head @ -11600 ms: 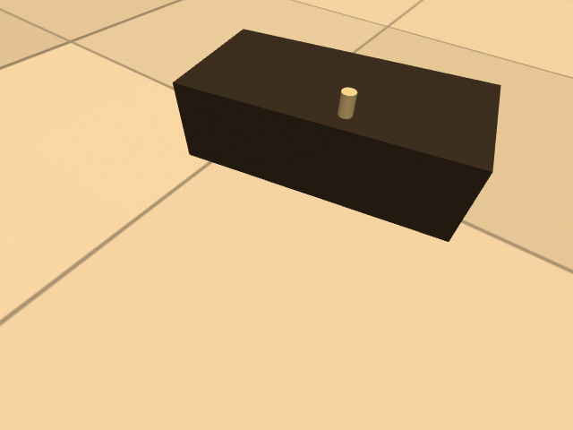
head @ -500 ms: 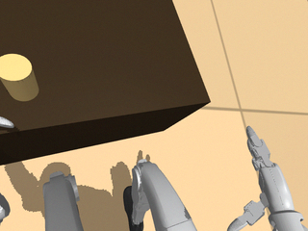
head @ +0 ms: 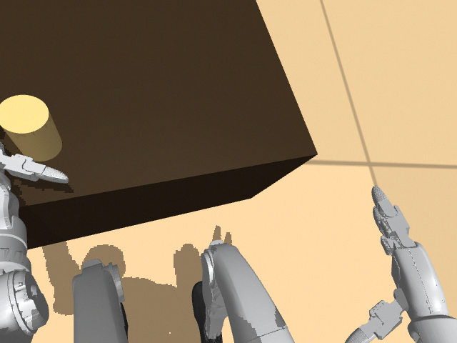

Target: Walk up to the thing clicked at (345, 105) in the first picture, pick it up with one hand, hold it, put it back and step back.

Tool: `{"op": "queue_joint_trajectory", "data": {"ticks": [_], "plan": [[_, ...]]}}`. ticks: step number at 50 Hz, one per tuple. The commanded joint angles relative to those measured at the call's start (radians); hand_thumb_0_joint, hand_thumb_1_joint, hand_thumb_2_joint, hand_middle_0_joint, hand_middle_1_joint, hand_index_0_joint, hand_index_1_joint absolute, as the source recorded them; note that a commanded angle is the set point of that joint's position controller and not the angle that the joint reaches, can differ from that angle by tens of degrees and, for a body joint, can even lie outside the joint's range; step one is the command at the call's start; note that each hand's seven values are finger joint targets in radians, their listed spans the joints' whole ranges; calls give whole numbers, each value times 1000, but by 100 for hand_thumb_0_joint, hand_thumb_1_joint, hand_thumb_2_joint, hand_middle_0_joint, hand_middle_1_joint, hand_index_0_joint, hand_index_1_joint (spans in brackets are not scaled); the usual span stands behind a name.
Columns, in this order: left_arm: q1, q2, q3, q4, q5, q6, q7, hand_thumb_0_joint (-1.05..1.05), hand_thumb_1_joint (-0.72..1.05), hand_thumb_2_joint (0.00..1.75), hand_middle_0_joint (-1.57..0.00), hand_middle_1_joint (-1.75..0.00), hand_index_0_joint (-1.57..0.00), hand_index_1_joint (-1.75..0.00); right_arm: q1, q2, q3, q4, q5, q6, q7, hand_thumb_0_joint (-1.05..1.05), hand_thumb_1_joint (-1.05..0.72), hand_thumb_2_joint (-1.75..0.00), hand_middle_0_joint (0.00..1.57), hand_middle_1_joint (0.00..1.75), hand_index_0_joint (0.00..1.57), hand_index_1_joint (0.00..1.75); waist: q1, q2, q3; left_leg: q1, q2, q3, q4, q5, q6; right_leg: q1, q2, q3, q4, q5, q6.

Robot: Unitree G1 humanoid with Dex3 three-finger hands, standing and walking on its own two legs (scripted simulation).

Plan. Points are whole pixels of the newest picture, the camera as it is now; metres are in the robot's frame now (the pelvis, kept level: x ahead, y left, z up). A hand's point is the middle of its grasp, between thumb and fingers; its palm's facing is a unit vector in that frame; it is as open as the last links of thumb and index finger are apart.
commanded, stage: rest palm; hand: left
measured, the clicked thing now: (33, 130) +0.50 +0.21 -0.08
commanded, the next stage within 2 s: close in 0.04 s
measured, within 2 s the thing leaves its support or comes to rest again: leaves its support in 1.28 s
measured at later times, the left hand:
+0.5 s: hand (39, 126) +0.50 +0.20 -0.06, palm faces +0.15 -0.99 +0.02, open 15.5 cm
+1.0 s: hand (38, 125) +0.50 +0.20 -0.06, palm faces +0.16 -0.99 +0.01, open 9.4 cm
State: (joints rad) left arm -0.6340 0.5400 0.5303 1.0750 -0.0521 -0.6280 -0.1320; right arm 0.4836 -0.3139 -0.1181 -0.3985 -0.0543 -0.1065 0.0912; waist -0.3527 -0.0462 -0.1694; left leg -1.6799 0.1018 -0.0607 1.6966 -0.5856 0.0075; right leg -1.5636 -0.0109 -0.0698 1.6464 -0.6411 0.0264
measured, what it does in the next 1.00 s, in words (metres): stands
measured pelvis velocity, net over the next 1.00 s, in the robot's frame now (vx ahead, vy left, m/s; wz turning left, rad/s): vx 0.00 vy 0.00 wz -0.01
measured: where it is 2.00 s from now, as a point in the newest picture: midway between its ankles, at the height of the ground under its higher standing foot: (165, 339)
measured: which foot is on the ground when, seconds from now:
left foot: down 0.00-1.00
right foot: down 0.00-1.00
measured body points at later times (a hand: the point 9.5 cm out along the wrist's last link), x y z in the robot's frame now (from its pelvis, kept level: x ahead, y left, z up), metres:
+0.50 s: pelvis +0.01 +0.00 +0.00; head +0.20 +0.09 +0.40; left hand +0.48 +0.25 -0.06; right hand +0.19 -0.25 +0.11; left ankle +0.07 +0.12 -0.51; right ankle +0.06 -0.14 -0.51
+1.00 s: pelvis +0.00 +0.00 +0.00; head +0.19 +0.09 +0.39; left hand +0.49 +0.25 -0.06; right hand +0.18 -0.24 +0.12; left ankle +0.07 +0.12 -0.51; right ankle +0.06 -0.14 -0.51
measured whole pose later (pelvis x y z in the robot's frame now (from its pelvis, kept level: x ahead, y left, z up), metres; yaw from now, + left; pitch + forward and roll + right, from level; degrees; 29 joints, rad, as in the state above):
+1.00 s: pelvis +0.00 +0.00 +0.00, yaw +0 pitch +32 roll -7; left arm -0.68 0.57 0.51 1.15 0.01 -0.68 -0.05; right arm 0.48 -0.32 -0.12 -0.47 -0.06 -0.04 0.13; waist -0.40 -0.05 -0.17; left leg -1.69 0.10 -0.06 1.70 -0.59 0.01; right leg -1.57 -0.01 -0.07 1.65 -0.64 0.03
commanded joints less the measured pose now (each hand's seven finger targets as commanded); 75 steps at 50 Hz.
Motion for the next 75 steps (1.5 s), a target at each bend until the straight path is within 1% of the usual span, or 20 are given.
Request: {"op": "queue_joint_trajectory", "data": {"ticks": [1, 9, 14, 17, 22, 25, 36, 43, 46, 50, 53, 54, 55, 57, 59, 66, 68, 69, 71, 75], "plan": [[-323, 187, -13, -203, 0, -75, 12, 0, -61, 0, -5, -3, -7, -2, 62, -179, -164, -158, 11, -35, -21, 0, 53, -5, 5, 5, 5, 5, 7, 362, -533, 581, -53, -27, -211, 180, 0, 156, 47, 20, -197, 218, -52], [-284, 131, -27, -133, 10, -82, 39, 0, -60, 0, -16, -7, -15, -6, 49, -154, -138, -136, 1, -12, -7, 0, 52, -5, 5, 5, 5, 5, 6, 329, -494, 525, -54, -26, -197, 210, 4, 172, 51, 17, -193, 247, -49], [-348, 236, 16, -205, 24, -106, 57, 0, -55, 6, -37, -23, -39, -21, 62, -187, -152, -238, 0, -3, -8, 0, 52, -5, 5, 5, 5, 5, 2, 333, -613, 562, -53, -24, -183, 263, 5, 249, 51, 33, -195, 300, -47], [-339, 144, -42, -173, 16, -92, 48, 0, -51, 10, -46, -29, -47, -28, 80, -169, -154, -176, 2, 5, -5, 0, 51, -5, 5, 5, 5, 5, -9, 356, -568, 563, -53, -18, -185, 246, 5, 230, 50, 48, -213, 289, -45], [-274, 107, -54, -133, 28, -80, 53, 0, -45, 14, -55, -37, -57, -35, 78, -163, -146, -170, 7, 15, 2, 0, 51, -5, 5, 5, 5, 5, 3, 365, -515, 610, -51, -32, -223, 274, -10, 167, 57, -6, -186, 277, -60], [-294, 158, -13, -172, 25, -96, 78, 0, -41, 21, -59, -42, -61, -40, 46, -177, -145, -212, 6, 15, 2, 0, 51, -5, 5, 5, 5, 5, 13, 351, -529, 606, -49, -40, -227, 282, -9, 187, 57, -12, -181, 287, -59], [-354, 154, -52, -154, 43, -120, 76, 0, -17, 48, -90, -73, -92, -71, 53, -181, -157, -202, 6, 17, 4, 0, 50, -5, 5, 5, 5, 5, -18, 396, -523, 647, -42, -51, -245, 234, -16, 141, 55, -8, -179, 250, -60], [-348, 184, -20, -109, 50, -126, 89, 0, -4, 61, -103, -87, -105, -85, 40, -185, -158, -225, 8, 14, 10, 0, 51, -5, 5, 5, 5, 5, -20, 374, -498, 591, -47, -48, -228, 207, -10, 143, 54, -4, -175, 237, -56], [-383, 241, 7, -138, 58, -126, 89, 0, 6, 77, -111, -100, -113, -98, 50, -195, -164, -245, 10, 19, 10, 0, 51, -5, 5, 5, 5, 5, -13, 401, -542, 623, -45, -54, -233, 220, -15, 139, 53, -6, -166, 240, -58], [-363, 186, -9, -77, 43, -111, 82, 0, 16, 98, -123, -117, -124, -116, 56, -181, -145, -216, 6, 21, 9, 0, 52, -5, 5, 5, 5, 5, -28, 371, -497, 563, -48, -43, -215, 205, -7, 149, 53, 3, -180, 238, -53], [-421, 241, -6, -182, 51, -113, 81, 0, 23, 110, -131, -128, -132, -127, 43, -198, -159, -259, 8, 15, 6, 0, 52, -5, 5, 5, 5, 5, -15, 398, -580, 599, -49, -32, -211, 180, -6, 182, 51, 20, -191, 223, -51], [-425, 188, -44, -143, 52, -105, 77, 0, 23, 111, -132, -130, -134, -130, 60, -185, -156, -232, 5, 16, 7, 0, 52, -5, 5, 5, 5, 5, -44, 411, -550, 590, -49, -32, -206, 176, -7, 170, 50, 24, -195, 224, -50], [-391, 162, -43, -106, 48, -96, 77, 0, 25, 114, -133, -132, -135, -131, 60, -183, -149, -213, 4, 18, 8, 0, 52, -5, 5, 5, 5, 5, -35, 393, -528, 575, -50, -33, -209, 175, -6, 162, 50, 18, -194, 219, -50], [-395, 241, -3, -147, 48, -95, 90, 0, 30, 122, -126, -134, -127, -135, 47, -193, -157, -214, 10, 16, 2, 0, 53, -6, 5, 5, 5, 5, -19, 378, -535, 548, -53, -24, -205, 155, 0, 181, 50, 30, -207, 210, -46], [-425, 253, -17, -200, 55, -95, 93, 0, 35, 124, -126, -135, -127, -136, 33, -194, -153, -234, 4, 18, -1, 0, 53, -6, 5, 5, 5, 5, -12, 386, -592, 572, -53, -22, -203, 175, 0, 221, 50, 39, -212, 227, -46], [-453, 247, -13, -248, 48, -69, 104, 0, 22, 126, -133, -143, -134, -144, 50, -193, -158, -179, 6, 40, -9, 0, 53, -6, 5, 5, 5, 5, 5, 427, -601, 661, -50, -32, -240, 236, -11, 201, 52, 13, -205, 262, -54], [-428, 198, -43, -216, 49, -52, 101, 0, 22, 128, -133, -143, -134, -144, 50, -182, -145, -187, 5, 43, -8, 0, 53, -6, 5, 5, 5, 5, 2, 418, -586, 675, -50, -32, -252, 243, -10, 212, 51, 11, -220, 268, -53], [-466, 248, -26, -272, 54, -52, 105, 0, 24, 128, -132, -143, -133, -144, 43, -184, -151, -164, 7, 46, -9, 0, 53, -6, 5, 5, 5, 5, 16, 435, -571, 673, -49, -31, -262, 227, -13, 214, 50, 17, -221, 256, -54], [-416, 164, -62, -183, 51, -33, 101, 0, 23, 127, -133, -143, -134, -144, 19, -185, -146, -180, 7, 48, -12, 0, 53, -6, 5, 5, 5, 5, 6, 388, -539, 673, -44, -41, -282, 197, -13, 202, 52, 7, -234, 238, -52], [-425, 174, -59, -214, 43, -25, 97, 0, 26, 130, -133, -144, -134, -145, 31, -165, -124, -149, 7, 54, -14, 0, 54, -5, 5, 5, 5, 5, 12, 369, -539, 671, -50, -29, -295, 218, -7, 247, 52, 10, -266, 257, -50]]}}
